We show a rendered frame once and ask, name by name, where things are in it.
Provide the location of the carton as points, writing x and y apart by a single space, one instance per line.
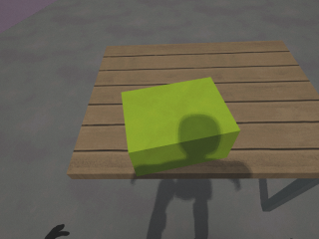
177 125

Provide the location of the table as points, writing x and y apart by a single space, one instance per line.
270 98

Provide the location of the left robot hand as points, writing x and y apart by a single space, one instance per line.
56 232

